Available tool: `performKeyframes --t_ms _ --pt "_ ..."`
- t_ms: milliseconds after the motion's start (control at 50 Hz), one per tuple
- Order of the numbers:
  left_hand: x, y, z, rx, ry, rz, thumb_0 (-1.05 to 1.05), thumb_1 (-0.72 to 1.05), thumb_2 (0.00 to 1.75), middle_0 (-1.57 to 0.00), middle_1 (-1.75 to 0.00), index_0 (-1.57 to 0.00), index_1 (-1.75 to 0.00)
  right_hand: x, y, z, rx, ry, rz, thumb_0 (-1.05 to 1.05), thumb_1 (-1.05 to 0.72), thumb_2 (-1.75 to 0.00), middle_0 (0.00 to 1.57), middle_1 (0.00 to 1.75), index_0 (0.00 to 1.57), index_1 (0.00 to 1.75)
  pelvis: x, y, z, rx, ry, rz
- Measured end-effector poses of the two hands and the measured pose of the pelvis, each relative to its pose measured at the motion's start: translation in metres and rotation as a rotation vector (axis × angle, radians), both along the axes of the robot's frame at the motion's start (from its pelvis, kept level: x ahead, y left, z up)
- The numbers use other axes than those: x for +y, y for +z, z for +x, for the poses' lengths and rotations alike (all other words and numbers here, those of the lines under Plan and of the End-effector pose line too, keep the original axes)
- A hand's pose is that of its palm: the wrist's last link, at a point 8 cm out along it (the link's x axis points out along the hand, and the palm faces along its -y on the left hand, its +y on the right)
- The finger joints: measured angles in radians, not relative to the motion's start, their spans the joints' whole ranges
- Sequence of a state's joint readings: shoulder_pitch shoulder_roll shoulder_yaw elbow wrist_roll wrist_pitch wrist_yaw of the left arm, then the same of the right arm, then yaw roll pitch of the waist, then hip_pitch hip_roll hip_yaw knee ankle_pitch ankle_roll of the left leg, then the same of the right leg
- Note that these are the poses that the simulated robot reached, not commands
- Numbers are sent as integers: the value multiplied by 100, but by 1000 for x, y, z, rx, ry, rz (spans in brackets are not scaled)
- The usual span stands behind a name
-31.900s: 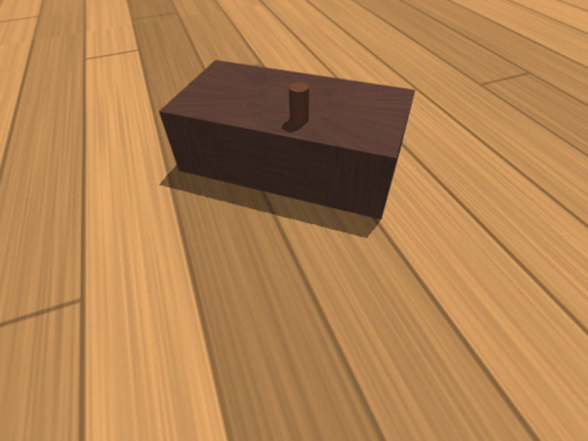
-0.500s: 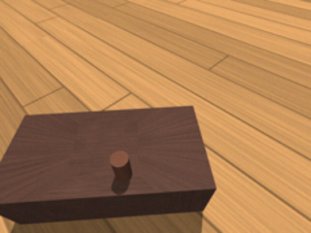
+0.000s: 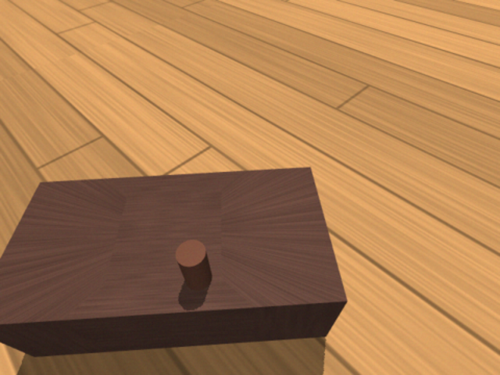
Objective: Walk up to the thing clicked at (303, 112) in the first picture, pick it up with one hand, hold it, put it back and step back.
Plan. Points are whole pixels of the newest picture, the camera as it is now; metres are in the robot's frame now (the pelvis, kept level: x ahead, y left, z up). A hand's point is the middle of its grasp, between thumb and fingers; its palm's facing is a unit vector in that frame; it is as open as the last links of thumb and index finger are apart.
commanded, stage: step back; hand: left
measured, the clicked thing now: (195, 266) +0.48 +0.17 -0.34
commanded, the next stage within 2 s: none
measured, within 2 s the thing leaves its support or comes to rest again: neither
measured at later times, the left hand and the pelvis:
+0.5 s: hand out of the picture +0.00 +0.25 -0.16, palm faces +0.00 -0.90 -0.43, open 7.4 cm; pelvis -0.09 -0.02 -0.02, yaw +2 degrees
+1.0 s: hand out of the picture -0.11 +0.26 -0.17, palm faces -0.06 -0.91 -0.41, open 7.4 cm; pelvis -0.20 -0.01 -0.03, yaw -3 degrees
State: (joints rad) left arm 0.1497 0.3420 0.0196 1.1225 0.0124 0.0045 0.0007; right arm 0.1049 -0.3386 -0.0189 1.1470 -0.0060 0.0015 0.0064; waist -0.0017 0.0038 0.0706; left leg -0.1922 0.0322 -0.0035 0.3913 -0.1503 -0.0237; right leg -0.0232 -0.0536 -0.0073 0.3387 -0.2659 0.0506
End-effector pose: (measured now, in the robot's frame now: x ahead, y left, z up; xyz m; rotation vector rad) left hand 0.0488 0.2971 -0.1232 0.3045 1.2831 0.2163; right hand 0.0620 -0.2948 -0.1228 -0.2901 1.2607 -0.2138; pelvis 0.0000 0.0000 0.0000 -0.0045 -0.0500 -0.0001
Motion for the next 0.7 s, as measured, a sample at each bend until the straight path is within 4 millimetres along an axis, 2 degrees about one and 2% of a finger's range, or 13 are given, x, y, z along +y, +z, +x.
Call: performKeyframes --t_ms 60,180,280,340,400,480,580,640,700 --pt "2 -1 4 -12 8 5 0 90 90 -20 -30 -20 -30 -4 -1 2 -2 -6 -1 0 -90 -90 20 30 20 30 -1 -3 -6 13 0 -1" --pt "5 -5 4 -35 -16 52 0 90 90 -20 -30 -20 -30 -20 -9 2 -21 4 -14 0 -90 -90 20 30 20 30 -12 -13 -32 24 -2 2" --pt "-5 -7 -19 -49 -18 90 0 90 90 -20 -30 -20 -30 -43 -24 1 -60 13 -21 0 -90 -90 20 30 20 30 -28 -28 -53 12 4 0" --pt "-12 -1 -41 -32 -21 92 0 90 90 -20 -30 -20 -30 -47 -23 -3 -68 21 -23 0 -90 -90 20 30 20 30 -29 -25 -62 10 -9 31" --pt "-13 6 -54 -10 -20 92 0 90 90 -20 -30 -20 -30 -45 -20 -16 -71 16 -11 0 -90 -90 20 30 20 30 -25 -18 -70 28 -3 35" --pt "-5 8 -54 -54 -21 98 1 90 90 -20 -30 -20 -30 -39 -20 -44 -10 41 -25 0 -90 -90 20 30 20 30 -20 -17 -83 51 19 23" --pt "13 -8 -55 -143 1 78 0 90 90 -20 -30 -20 -30 -24 -22 -76 55 94 -69 0 -90 -90 20 30 20 30 -8 -28 -106 41 66 2" --pt "19 -15 -66 -137 16 53 0 90 90 -20 -30 -20 -30 -10 -12 -92 52 104 -68 0 -90 -90 20 30 20 30 -2 -24 -121 16 45 20" --pt "17 -13 -79 -110 18 31 0 90 90 -20 -30 -20 -30 -3 2 -105 33 100 -67 0 -90 -90 20 30 20 30 1 -14 -130 24 58 -23"
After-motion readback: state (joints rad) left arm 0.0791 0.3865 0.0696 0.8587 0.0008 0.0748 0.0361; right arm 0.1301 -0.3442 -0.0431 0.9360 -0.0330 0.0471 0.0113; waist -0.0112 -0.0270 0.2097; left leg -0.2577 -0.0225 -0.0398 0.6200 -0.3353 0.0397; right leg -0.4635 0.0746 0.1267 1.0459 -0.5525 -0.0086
